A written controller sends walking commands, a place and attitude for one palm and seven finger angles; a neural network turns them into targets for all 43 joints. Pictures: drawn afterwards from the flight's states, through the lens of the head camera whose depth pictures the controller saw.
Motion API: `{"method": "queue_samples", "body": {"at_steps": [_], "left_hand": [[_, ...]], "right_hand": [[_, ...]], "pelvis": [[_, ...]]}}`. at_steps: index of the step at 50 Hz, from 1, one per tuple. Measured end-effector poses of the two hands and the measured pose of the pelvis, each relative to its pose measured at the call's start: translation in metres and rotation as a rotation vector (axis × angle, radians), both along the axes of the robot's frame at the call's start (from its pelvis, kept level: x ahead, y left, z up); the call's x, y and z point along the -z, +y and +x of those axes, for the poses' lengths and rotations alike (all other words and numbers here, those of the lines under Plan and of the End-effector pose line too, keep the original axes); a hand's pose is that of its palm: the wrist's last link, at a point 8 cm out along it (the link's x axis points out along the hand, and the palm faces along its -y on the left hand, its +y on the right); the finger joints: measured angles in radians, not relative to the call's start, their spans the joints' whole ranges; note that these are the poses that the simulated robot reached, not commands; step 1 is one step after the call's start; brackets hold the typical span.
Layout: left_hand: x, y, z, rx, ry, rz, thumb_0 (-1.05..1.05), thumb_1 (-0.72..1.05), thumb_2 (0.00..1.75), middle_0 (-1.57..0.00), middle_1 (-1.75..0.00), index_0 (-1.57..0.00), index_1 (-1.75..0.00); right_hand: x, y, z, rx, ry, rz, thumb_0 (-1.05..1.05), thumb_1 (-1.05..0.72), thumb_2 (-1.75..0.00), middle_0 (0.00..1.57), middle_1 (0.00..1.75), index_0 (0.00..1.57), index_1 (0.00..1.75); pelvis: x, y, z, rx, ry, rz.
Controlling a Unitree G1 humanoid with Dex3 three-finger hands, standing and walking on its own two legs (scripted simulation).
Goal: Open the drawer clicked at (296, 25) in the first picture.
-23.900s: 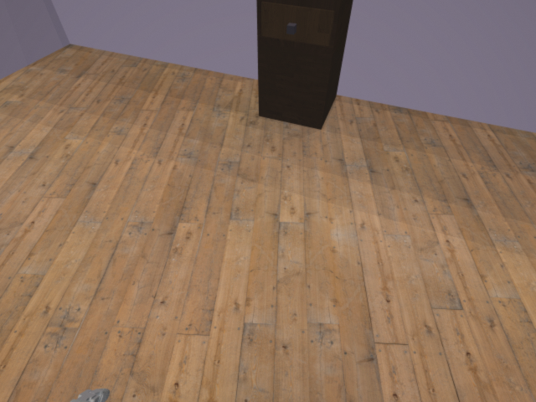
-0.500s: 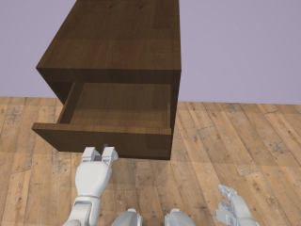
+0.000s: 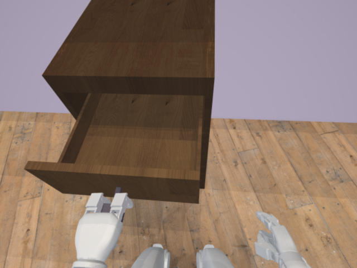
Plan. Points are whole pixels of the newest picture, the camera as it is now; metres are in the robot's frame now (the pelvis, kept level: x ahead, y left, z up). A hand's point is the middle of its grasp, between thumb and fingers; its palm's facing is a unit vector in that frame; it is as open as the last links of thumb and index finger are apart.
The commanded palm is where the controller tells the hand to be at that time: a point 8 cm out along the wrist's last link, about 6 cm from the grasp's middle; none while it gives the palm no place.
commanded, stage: pull the drawer open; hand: left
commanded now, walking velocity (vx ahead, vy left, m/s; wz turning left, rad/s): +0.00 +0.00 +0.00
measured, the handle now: (114, 205) +0.27 +0.17 -0.04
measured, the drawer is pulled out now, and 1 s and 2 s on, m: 0.23 0.30 0.30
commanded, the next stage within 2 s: open the thumb to release the handle in 0.96 s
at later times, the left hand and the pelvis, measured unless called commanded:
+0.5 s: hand (106, 259) +0.16 +0.17 -0.05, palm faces -0.14 -0.15 -0.98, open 7.7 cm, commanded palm +0.10 +0.18 +0.00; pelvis +0.00 -0.01 -0.01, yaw +1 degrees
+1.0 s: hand out of the picture +0.14 +0.17 -0.05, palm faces -0.17 -0.17 -0.97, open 7.7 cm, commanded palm +0.08 +0.19 +0.00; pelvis -0.01 -0.01 -0.02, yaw +1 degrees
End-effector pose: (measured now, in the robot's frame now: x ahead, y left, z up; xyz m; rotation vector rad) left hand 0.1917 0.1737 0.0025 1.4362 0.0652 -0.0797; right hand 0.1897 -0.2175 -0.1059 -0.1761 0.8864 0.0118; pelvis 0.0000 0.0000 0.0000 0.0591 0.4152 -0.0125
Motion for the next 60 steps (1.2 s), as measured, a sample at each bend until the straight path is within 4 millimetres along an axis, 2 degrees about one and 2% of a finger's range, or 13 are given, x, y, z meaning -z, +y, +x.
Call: {"method": "queue_samples", "body": {"at_steps": [14, 38, 54, 60], "left_hand": [[-0.002, 0.002, -0.028, -0.009, 0.025, -0.013, 0.09, 0.53, 0.62, -0.18, -1.29, -0.28, -1.29], [-0.004, 0.003, -0.062, -0.025, 0.072, -0.029, 0.10, 0.53, 0.62, -0.16, -1.27, -0.27, -1.28], [-0.004, 0.005, -0.069, -0.018, 0.074, -0.041, 0.10, 0.52, 0.64, -0.16, -1.28, -0.28, -1.28], [-0.002, 0.007, -0.067, 0.020, 0.031, -0.016, 0.07, 0.47, 0.69, -0.23, -1.29, -0.30, -1.30]], "right_hand": [[0.007, 0.006, 0.015, -0.055, -0.044, 0.025, 0.01, -0.91, -0.90, 0.20, 0.29, 0.20, 0.30], [0.023, 0.013, 0.023, -0.095, -0.058, 0.057, 0.01, -0.91, -0.90, 0.20, 0.29, 0.19, 0.30], [0.024, 0.020, 0.022, -0.097, -0.061, 0.061, 0.01, -0.91, -0.90, 0.20, 0.29, 0.19, 0.30], [0.031, 0.015, 0.017, -0.107, -0.054, 0.027, 0.01, -0.91, -0.90, 0.20, 0.29, 0.19, 0.30]], "pelvis": [[0.009, -0.007, -0.003, -0.005, 0.012, 0.010], [0.020, -0.011, -0.006, -0.007, 0.025, 0.022], [0.021, -0.009, -0.010, -0.008, 0.024, 0.018], [0.027, -0.007, -0.016, -0.018, 0.030, 0.011]]}}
